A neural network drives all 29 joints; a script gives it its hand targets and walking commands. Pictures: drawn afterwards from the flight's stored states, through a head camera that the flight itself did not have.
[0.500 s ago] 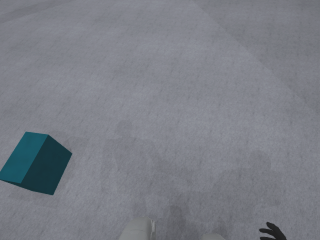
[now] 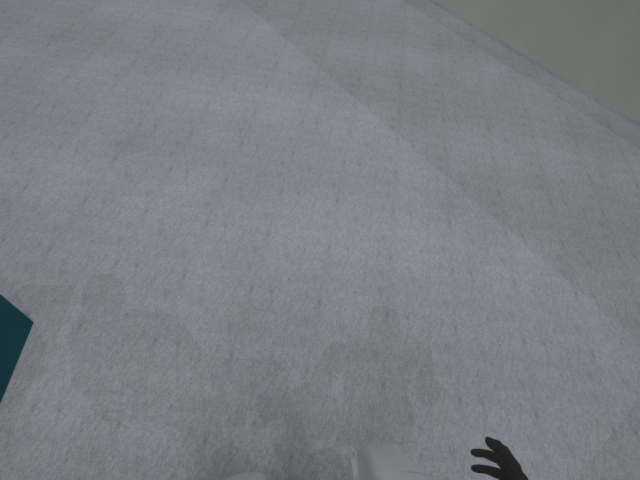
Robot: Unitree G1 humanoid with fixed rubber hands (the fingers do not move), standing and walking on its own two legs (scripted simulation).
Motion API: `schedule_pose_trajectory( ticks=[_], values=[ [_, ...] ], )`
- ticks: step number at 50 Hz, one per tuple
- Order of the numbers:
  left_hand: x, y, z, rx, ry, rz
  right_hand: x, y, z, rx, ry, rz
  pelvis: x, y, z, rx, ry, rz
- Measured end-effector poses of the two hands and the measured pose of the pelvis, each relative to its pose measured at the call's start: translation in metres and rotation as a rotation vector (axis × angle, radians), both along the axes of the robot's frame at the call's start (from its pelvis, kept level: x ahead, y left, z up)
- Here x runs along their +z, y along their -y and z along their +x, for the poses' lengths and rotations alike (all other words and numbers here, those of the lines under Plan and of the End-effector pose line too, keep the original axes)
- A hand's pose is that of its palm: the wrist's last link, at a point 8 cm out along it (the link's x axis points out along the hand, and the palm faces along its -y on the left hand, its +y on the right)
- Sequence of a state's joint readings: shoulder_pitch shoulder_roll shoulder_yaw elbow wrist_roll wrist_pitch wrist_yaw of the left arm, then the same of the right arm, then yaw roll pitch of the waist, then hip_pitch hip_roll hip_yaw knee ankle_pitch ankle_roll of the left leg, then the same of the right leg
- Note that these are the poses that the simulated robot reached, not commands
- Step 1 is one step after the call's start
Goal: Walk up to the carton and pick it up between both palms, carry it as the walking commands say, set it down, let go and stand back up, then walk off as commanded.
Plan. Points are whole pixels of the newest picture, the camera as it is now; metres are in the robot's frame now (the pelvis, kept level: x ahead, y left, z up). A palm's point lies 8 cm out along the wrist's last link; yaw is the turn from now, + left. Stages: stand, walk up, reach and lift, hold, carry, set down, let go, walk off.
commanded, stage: walk off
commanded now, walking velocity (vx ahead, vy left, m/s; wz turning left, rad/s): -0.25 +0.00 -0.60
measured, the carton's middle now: out of the picture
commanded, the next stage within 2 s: stand in 1.98 s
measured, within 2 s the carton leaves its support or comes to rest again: neither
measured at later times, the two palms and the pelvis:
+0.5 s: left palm out of the picture -0.04 +0.22 -0.11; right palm out of the picture -0.16 -0.28 -0.15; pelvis -0.15 -0.01 +0.00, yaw -17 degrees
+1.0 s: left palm out of the picture -0.10 +0.33 -0.16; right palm out of the picture -0.31 -0.14 -0.10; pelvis -0.27 +0.13 +0.00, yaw -34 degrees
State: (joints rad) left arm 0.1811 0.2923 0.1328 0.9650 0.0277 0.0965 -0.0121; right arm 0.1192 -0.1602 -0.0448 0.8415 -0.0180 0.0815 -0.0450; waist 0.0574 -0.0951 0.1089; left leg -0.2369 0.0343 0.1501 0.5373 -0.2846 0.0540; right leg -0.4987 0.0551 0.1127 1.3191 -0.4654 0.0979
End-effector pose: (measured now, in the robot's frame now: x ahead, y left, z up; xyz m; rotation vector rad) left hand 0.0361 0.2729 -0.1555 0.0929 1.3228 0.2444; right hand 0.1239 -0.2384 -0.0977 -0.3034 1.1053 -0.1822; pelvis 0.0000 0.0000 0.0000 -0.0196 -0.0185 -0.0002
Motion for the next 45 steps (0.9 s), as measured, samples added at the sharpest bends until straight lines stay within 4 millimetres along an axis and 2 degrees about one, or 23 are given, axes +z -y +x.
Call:
schedule_pose_trajectory(
  ticks=[4, 8, 13, 16, 19, 22, 26, 30, 35, 39, 42, 45],
  values=[
    [0.002, -0.002, -0.018, -0.062, -0.041, 0.003, -0.004, -0.003, -0.031, -0.055, 0.043, 0.029, -0.001, -0.004, -0.025, -0.047, -0.001, 0.000],
    [0.009, 0.004, -0.027, -0.116, -0.035, 0.017, -0.018, 0.001, -0.078, -0.109, 0.022, 0.047, -0.003, -0.005, -0.052, -0.092, 0.003, 0.009],
    [0.017, 0.022, -0.037, -0.204, -0.002, 0.049, -0.041, 0.021, -0.141, -0.207, -0.002, 0.089, -0.011, 0.001, -0.087, -0.171, 0.019, 0.041],
    [0.023, 0.035, -0.052, -0.270, 0.006, 0.081, -0.058, 0.035, -0.181, -0.279, -0.020, 0.116, -0.015, 0.006, -0.108, -0.207, 0.028, 0.040],
    [0.033, 0.044, -0.068, -0.314, -0.007, 0.100, -0.060, 0.040, -0.222, -0.333, -0.070, 0.130, -0.009, 0.008, -0.123, -0.234, 0.024, 0.064],
    [0.040, 0.049, -0.075, -0.335, -0.016, 0.112, -0.057, 0.039, -0.256, -0.366, -0.107, 0.149, -0.003, 0.009, -0.136, -0.269, 0.011, 0.082],
    [0.043, 0.052, -0.071, -0.383, 0.002, 0.120, -0.051, 0.037, -0.288, -0.408, -0.127, 0.146, 0.002, 0.007, -0.153, -0.309, -0.014, 0.096],
    [0.042, 0.050, -0.068, -0.424, 0.043, 0.109, -0.046, 0.036, -0.302, -0.438, -0.100, 0.115, 0.003, -0.004, -0.172, -0.341, -0.029, 0.084],
    [0.030, 0.034, -0.081, -0.474, 0.046, 0.076, -0.038, 0.021, -0.307, -0.461, -0.039, 0.081, 0.000, -0.030, -0.200, -0.393, -0.047, 0.069],
    [0.010, 0.011, -0.100, -0.506, 0.019, 0.033, -0.029, -0.006, -0.321, -0.477, -0.008, 0.054, -0.005, -0.059, -0.224, -0.442, -0.055, 0.055],
    [-0.008, -0.011, -0.113, -0.527, -0.009, 0.001, -0.022, -0.032, -0.347, -0.508, 0.008, 0.028, -0.011, -0.083, -0.241, -0.480, -0.042, 0.044],
    [-0.007, -0.027, -0.122, -0.562, -0.015, -0.010, -0.012, -0.060, -0.389, -0.534, -0.047, 0.005, -0.005, -0.102, -0.252, -0.518, -0.023, 0.009]
  ],
)
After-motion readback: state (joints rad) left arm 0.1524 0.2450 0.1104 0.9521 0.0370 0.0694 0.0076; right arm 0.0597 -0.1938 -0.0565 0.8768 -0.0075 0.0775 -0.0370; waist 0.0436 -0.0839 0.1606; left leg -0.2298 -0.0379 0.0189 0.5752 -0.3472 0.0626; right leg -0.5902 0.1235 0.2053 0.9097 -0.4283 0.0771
